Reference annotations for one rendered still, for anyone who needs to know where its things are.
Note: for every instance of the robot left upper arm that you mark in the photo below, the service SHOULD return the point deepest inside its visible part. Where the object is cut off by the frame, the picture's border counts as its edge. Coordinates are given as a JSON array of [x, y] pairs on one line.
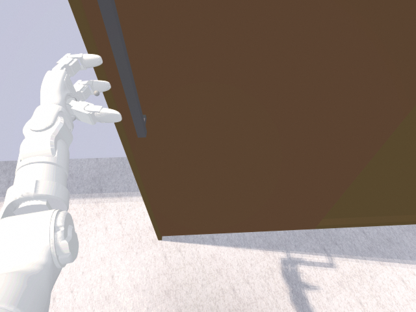
[[34, 248]]

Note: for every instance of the handle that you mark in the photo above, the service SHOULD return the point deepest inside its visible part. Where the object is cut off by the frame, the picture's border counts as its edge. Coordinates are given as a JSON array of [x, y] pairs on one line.
[[117, 43]]

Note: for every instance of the wardrobe door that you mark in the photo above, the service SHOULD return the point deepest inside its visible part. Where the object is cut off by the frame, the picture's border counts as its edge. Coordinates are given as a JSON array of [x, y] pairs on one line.
[[260, 113], [387, 185]]

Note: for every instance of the robot left hand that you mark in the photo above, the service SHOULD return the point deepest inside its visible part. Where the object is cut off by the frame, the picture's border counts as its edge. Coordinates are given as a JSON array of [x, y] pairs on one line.
[[57, 88]]

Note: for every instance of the robot left forearm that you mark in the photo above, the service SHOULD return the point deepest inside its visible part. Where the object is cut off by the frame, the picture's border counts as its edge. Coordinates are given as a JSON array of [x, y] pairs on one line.
[[40, 182]]

